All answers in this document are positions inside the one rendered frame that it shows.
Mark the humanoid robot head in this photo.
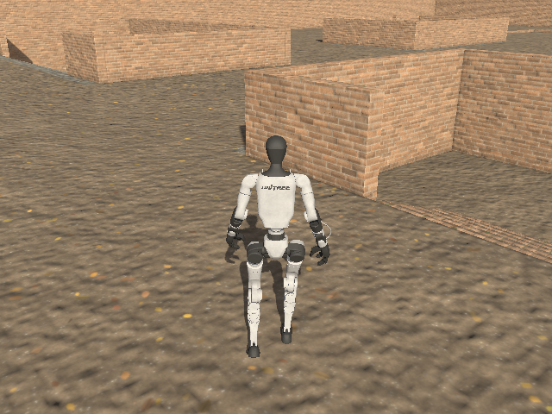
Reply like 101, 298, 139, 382
261, 135, 291, 177

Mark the right robot hand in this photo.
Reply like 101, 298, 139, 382
310, 243, 330, 266

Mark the robot right upper arm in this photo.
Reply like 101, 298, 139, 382
294, 173, 317, 222

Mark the robot right forearm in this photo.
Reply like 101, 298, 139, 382
309, 208, 328, 248

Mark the robot left upper arm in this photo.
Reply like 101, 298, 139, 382
234, 173, 258, 220

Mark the left robot hand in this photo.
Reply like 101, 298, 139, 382
226, 233, 246, 249

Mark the left robot shin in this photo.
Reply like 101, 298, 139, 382
248, 289, 260, 347

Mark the robot left forearm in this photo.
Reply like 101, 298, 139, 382
227, 206, 243, 236

